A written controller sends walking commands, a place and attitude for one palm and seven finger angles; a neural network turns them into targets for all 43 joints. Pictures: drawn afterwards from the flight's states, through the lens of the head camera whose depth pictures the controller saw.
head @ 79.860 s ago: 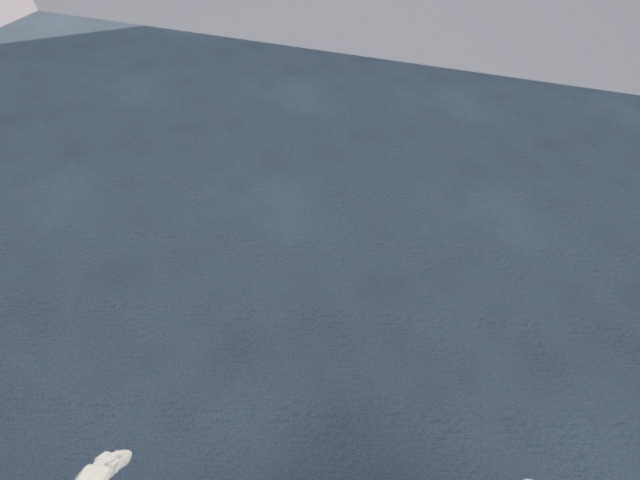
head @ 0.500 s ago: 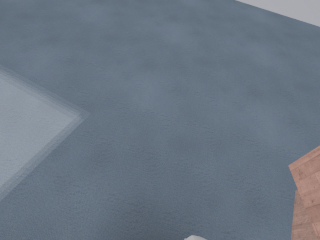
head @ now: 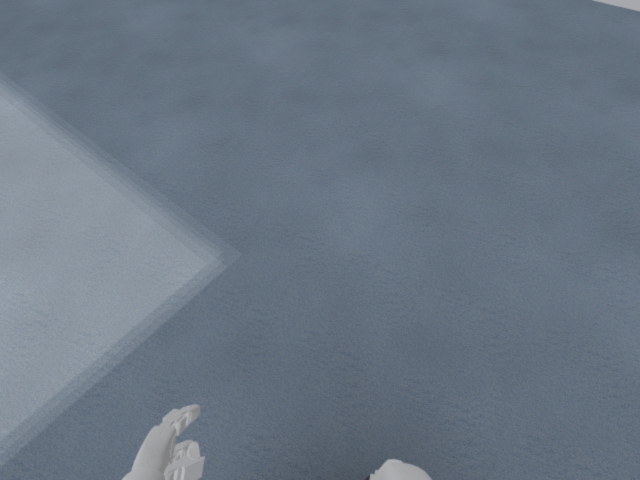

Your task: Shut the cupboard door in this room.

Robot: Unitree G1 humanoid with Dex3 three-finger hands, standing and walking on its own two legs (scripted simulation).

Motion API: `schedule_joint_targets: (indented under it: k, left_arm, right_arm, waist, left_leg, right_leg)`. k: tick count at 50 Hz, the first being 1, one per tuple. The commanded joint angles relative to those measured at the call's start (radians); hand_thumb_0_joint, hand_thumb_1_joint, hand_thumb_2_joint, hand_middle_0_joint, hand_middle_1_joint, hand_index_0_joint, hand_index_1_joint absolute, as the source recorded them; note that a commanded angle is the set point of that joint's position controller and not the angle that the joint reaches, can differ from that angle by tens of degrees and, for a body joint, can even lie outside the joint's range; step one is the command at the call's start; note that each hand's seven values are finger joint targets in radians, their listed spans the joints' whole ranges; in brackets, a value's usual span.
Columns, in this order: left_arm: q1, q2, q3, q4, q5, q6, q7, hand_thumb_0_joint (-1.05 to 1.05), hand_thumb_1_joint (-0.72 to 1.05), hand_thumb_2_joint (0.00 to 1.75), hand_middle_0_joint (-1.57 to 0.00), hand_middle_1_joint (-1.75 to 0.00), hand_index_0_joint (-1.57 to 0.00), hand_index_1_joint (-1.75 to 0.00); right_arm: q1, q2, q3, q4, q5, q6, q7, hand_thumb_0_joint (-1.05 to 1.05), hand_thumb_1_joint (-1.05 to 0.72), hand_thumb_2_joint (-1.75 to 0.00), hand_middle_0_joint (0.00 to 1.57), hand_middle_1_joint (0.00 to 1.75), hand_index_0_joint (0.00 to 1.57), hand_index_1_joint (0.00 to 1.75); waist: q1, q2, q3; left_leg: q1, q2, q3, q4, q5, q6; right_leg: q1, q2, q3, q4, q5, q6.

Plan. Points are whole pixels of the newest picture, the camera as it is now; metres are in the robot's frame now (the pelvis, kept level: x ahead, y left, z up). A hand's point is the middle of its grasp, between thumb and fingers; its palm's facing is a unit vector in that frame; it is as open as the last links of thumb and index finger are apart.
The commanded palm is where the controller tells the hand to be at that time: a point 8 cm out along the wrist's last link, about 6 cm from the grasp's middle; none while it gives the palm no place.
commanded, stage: walk to a spot facing it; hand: left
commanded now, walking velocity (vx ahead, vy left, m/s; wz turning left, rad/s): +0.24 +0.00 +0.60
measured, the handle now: out of the picture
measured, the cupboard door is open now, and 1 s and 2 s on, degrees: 28 28 28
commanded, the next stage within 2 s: turn to face it in 0.40 s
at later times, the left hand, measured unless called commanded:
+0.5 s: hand out of the picture +0.07 +0.20 -0.19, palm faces +0.36 -0.91 -0.19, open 7.4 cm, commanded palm none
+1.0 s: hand (180, 406) +0.24 +0.23 -0.16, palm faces +0.16 -0.97 -0.19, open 7.4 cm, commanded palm none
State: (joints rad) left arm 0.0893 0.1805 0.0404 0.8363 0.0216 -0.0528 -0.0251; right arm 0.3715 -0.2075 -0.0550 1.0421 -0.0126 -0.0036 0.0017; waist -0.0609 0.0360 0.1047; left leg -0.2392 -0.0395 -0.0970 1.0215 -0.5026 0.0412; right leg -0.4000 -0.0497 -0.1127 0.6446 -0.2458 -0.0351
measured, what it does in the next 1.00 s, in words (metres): walks ahead: left foot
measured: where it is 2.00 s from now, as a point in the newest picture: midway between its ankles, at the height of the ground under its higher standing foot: (314, 458)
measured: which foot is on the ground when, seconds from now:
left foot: up 0.00-0.44, down 0.46-1.00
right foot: down 0.00-0.46, up 0.48-1.00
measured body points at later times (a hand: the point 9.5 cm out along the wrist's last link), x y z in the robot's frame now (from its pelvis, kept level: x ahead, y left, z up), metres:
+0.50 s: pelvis +0.14 +0.03 -0.01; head +0.20 +0.08 +0.43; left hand +0.05 +0.25 -0.17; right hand +0.38 -0.15 -0.12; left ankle +0.17 +0.10 -0.72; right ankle +0.08 -0.12 -0.68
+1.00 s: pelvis +0.21 +0.03 +0.01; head +0.25 +0.04 +0.46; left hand +0.24 +0.28 -0.14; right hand +0.28 -0.20 -0.14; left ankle +0.17 +0.10 -0.72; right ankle +0.20 -0.08 -0.70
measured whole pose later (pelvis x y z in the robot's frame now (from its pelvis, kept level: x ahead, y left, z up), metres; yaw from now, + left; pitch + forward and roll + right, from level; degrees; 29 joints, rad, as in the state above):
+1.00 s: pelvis +0.21 +0.03 +0.01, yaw +7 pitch +1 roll -1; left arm 0.22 0.19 0.06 0.93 0.02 0.07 -0.01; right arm 0.24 -0.19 -0.04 0.97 -0.03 0.02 -0.03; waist -0.01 0.00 0.07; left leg -0.20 0.06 0.25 0.54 -0.34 0.05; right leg -0.31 -0.02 -0.07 0.71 -0.36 0.03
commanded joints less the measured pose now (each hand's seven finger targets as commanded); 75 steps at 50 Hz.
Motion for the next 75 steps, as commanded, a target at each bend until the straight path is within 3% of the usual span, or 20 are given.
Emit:
schedule_joint_targets:
  k: [1, 6, 19, 21, 22, 23, 24, 32, 44, 50, 51, 52, 53, 58, 68, 71, 72, 73, 74, 75]
  left_arm:
    - [0.135, 0.138, 0.046, -0.007, 0.000, -0.003, 0.037, 0.00, 0.90, 0.90, -0.20, -0.30, -0.20, -0.30]
    - [0.197, 0.101, 0.032, 0.037, -0.001, -0.022, 0.044, 0.00, 0.90, 0.90, -0.20, -0.30, -0.20, -0.30]
    - [0.276, 0.214, 0.061, 0.042, 0.006, 0.013, 0.052, 0.00, 0.90, 0.90, -0.20, -0.30, -0.20, -0.30]
    - [0.250, 0.230, 0.067, 0.027, -0.005, 0.016, 0.049, 0.00, 0.90, 0.90, -0.20, -0.30, -0.20, -0.30]
    - [0.242, 0.181, 0.054, -0.009, -0.018, 0.023, 0.040, 0.00, 0.90, 0.90, -0.20, -0.30, -0.20, -0.30]
    - [0.195, 0.155, 0.035, -0.055, -0.020, 0.034, 0.045, 0.00, 0.90, 0.90, -0.20, -0.30, -0.20, -0.30]
    - [0.166, 0.177, 0.041, -0.073, -0.013, 0.047, 0.056, 0.00, 0.90, 0.90, -0.20, -0.30, -0.20, -0.30]
    - [0.283, 0.088, 0.025, 0.082, -0.002, 0.092, 0.047, 0.00, 0.90, 0.90, -0.20, -0.30, -0.20, -0.30]
    - [0.117, 0.080, 0.041, 0.022, 0.002, 0.111, 0.019, 0.00, 0.90, 0.90, -0.20, -0.30, -0.20, -0.30]
    - [0.207, 0.105, 0.051, 0.028, 0.002, 0.091, 0.016, 0.00, 0.90, 0.90, -0.20, -0.30, -0.20, -0.30]
    - [0.259, 0.162, 0.063, 0.041, 0.007, 0.080, 0.022, 0.00, 0.90, 0.90, -0.20, -0.30, -0.20, -0.30]
    - [0.293, 0.247, 0.078, 0.053, 0.014, 0.069, 0.035, 0.00, 0.90, 0.90, -0.20, -0.30, -0.20, -0.30]
    - [0.304, 0.256, 0.077, 0.057, -0.001, 0.071, 0.043, 0.00, 0.90, 0.90, -0.20, -0.30, -0.20, -0.30]
    - [0.170, 0.188, 0.066, 0.013, -0.006, 0.071, 0.056, 0.00, 0.90, 0.90, -0.20, -0.30, -0.20, -0.30]
    - [0.163, 0.236, 0.089, -0.003, 0.006, 0.078, 0.040, 0.00, 0.90, 0.90, -0.20, -0.30, -0.20, -0.30]
    - [0.094, 0.226, 0.087, -0.025, -0.002, 0.087, 0.037, 0.00, 0.90, 0.90, -0.20, -0.30, -0.20, -0.30]
    - [0.094, 0.184, 0.079, -0.032, -0.009, 0.089, 0.035, 0.00, 0.90, 0.90, -0.20, -0.30, -0.20, -0.30]
    - [0.137, 0.130, 0.068, -0.048, -0.020, 0.093, 0.029, 0.00, 0.90, 0.90, -0.20, -0.30, -0.20, -0.30]
    - [0.125, 0.144, 0.064, -0.059, -0.015, 0.091, 0.027, 0.00, 0.90, 0.90, -0.20, -0.30, -0.20, -0.30]
    - [0.120, 0.160, 0.068, -0.068, -0.009, 0.090, 0.022, 0.00, 0.90, 0.90, -0.20, -0.30, -0.20, -0.30]
  right_arm:
    - [-0.052, -0.075, -0.025, -0.104, -0.010, -0.018, 0.012, 0.00, -0.90, -0.90, 0.20, 0.30, 0.20, 0.30]
    - [-0.080, -0.029, -0.018, -0.109, -0.008, 0.027, 0.025, 0.00, -0.90, -0.90, 0.20, 0.30, 0.20, 0.30]
    - [-0.284, -0.073, 0.001, -0.247, -0.012, 0.022, 0.037, 0.00, -0.90, -0.90, 0.20, 0.30, 0.20, 0.30]
    - [-0.125, -0.147, -0.023, -0.214, -0.020, 0.011, 0.031, 0.00, -0.90, -0.90, 0.20, 0.30, 0.20, 0.30]
    - [-0.041, -0.273, -0.051, -0.207, -0.027, 0.002, 0.025, 0.00, -0.90, -0.90, 0.20, 0.30, 0.20, 0.30]
    - [0.012, -0.340, -0.061, -0.199, -0.004, 0.008, 0.008, 0.00, -0.90, -0.90, 0.20, 0.30, 0.20, 0.30]
    - [0.001, -0.323, -0.053, -0.192, 0.003, 0.017, 0.000, 0.00, -0.90, -0.90, 0.20, 0.30, 0.20, 0.30]
    - [-0.191, -0.119, 0.021, -0.199, -0.003, -0.018, -0.040, 0.00, -0.90, -0.90, 0.20, 0.30, 0.20, 0.30]
    - [-0.097, -0.137, -0.009, -0.129, -0.017, 0.003, -0.049, 0.00, -0.90, -0.90, 0.20, 0.30, 0.20, 0.30]
    - [-0.107, -0.166, -0.029, -0.127, -0.003, 0.009, -0.043, 0.00, -0.90, -0.90, 0.20, 0.30, 0.20, 0.30]
    - [-0.109, -0.142, -0.030, -0.141, 0.006, 0.010, -0.038, 0.00, -0.90, -0.90, 0.20, 0.30, 0.20, 0.30]
    - [-0.150, -0.072, -0.017, -0.179, 0.006, 0.011, -0.032, 0.00, -0.90, -0.90, 0.20, 0.30, 0.20, 0.30]
    - [-0.166, -0.092, -0.014, -0.185, 0.004, 0.026, -0.041, 0.00, -0.90, -0.90, 0.20, 0.30, 0.20, 0.30]
    - [-0.196, -0.089, -0.014, -0.177, -0.003, 0.033, -0.030, 0.00, -0.90, -0.90, 0.20, 0.30, 0.20, 0.30]
    - [-0.238, -0.089, -0.013, -0.231, 0.007, 0.022, -0.032, 0.00, -0.90, -0.90, 0.20, 0.30, 0.20, 0.30]
    - [-0.143, -0.105, -0.017, -0.214, 0.010, 0.012, -0.037, 0.00, -0.90, -0.90, 0.20, 0.30, 0.20, 0.30]
    - [-0.101, -0.146, -0.024, -0.202, 0.006, 0.002, -0.039, 0.00, -0.90, -0.90, 0.20, 0.30, 0.20, 0.30]
    - [-0.069, -0.248, -0.039, -0.206, -0.010, -0.008, -0.042, 0.00, -0.90, -0.90, 0.20, 0.30, 0.20, 0.30]
    - [-0.044, -0.276, -0.038, -0.217, -0.013, -0.001, -0.046, 0.00, -0.90, -0.90, 0.20, 0.30, 0.20, 0.30]
    - [-0.076, -0.254, -0.031, -0.241, -0.020, 0.004, -0.046, 0.00, -0.90, -0.90, 0.20, 0.30, 0.20, 0.30]
  waist:
    - [0.059, -0.167, -0.084]
    - [0.031, -0.172, -0.091]
    - [0.062, -0.191, -0.129]
    - [-0.030, -0.102, -0.243]
    - [-0.062, 0.186, -0.315]
    - [-0.075, 0.228, -0.383]
    - [-0.056, 0.068, -0.347]
    - [0.087, 0.055, -0.181]
    - [0.037, 0.099, -0.105]
    - [0.083, 0.064, -0.183]
    - [0.103, -0.082, -0.212]
    - [0.126, -0.308, -0.180]
    - [0.131, -0.240, -0.163]
    - [0.078, -0.113, -0.117]
    - [0.089, -0.207, -0.131]
    - [0.026, -0.198, -0.125]
    - [0.014, -0.069, -0.161]
    - [0.015, 0.211, -0.202]
    - [0.007, 0.247, -0.203]
    - [0.018, 0.133, -0.171]
  left_leg:
    - [-0.338, 0.115, 0.025, 0.314, 0.188, -0.011]
    - [-0.373, 0.100, 0.088, 0.232, 0.242, -0.058]
    - [-0.215, 0.033, 0.241, -0.340, 0.180, -0.011]
    - [0.111, 0.038, 0.195, -0.525, 0.444, 0.016]
    - [0.358, 0.315, -0.165, -0.546, 0.907, 0.139]
    - [0.441, 0.474, -0.380, -0.543, 1.354, 0.269]
    - [0.377, 0.479, -0.279, -0.546, 1.194, 0.281]
    - [0.065, 0.266, 0.012, -0.720, 0.706, 0.075]
    - [0.167, 0.377, 0.085, -0.670, 0.728, 0.141]
    - [0.153, 0.343, 0.197, -0.445, 0.753, 0.043]
    - [0.019, 0.263, 0.263, -0.296, 0.552, -0.021]
    - [-0.255, 0.115, 0.310, -0.085, -0.038, -0.085]
    - [-0.296, 0.098, 0.177, 0.061, -0.126, -0.088]
    - [-0.364, 0.123, 0.089, 0.114, 0.073, -0.115]
    - [-0.216, 0.062, 0.113, -0.241, 0.078, -0.119]
    - [0.029, 0.049, 0.108, -0.513, 0.273, -0.107]
    - [0.165, 0.130, 0.050, -0.638, 0.355, -0.092]
    - [0.289, 0.385, -0.209, -0.690, 0.513, 0.006]
    - [0.218, 0.528, -0.298, -0.699, 0.629, 0.112]
    - [0.116, 0.522, -0.268, -0.702, 0.566, 0.152]
  right_leg:
    - [0.211, -0.325, 0.287, -0.443, -0.125, -0.043]
    - [0.256, -0.275, -0.002, -0.372, 0.513, -0.035]
    - [0.459, -0.344, -0.138, -0.104, 0.885, -0.047]
    - [0.312, -0.300, -0.174, 0.196, 0.701, 0.014]
    - [-0.017, -0.138, -0.169, 0.478, -0.035, 0.095]
    - [-0.186, -0.049, -0.011, 0.648, -0.458, 0.106]
    - [-0.183, -0.078, 0.074, 0.667, -0.422, 0.091]
    - [-0.044, -0.047, 0.159, 0.453, -0.076, 0.099]
    - [-0.053, 0.001, 0.075, 0.191, -0.165, 0.081]
    - [0.190, 0.023, 0.055, -0.178, 0.106, 0.031]
    - [0.330, -0.086, 0.224, -0.249, 0.368, -0.023]
    - [0.446, -0.310, 0.485, -0.267, 0.763, -0.146]
    - [0.395, -0.359, 0.489, -0.274, 0.755, -0.232]
    - [0.364, -0.197, 0.356, -0.266, 0.626, -0.167]
    - [0.309, -0.140, 0.443, -0.201, 0.611, -0.154]
    - [0.125, -0.079, 0.444, -0.132, 0.431, -0.079]
    - [0.038, -0.005, 0.388, -0.052, 0.262, -0.031]
    - [-0.129, 0.133, 0.262, 0.144, -0.175, 0.030]
    - [-0.130, 0.111, 0.178, 0.370, -0.425, 0.054]
    - [-0.104, 0.066, 0.190, 0.479, -0.402, 0.058]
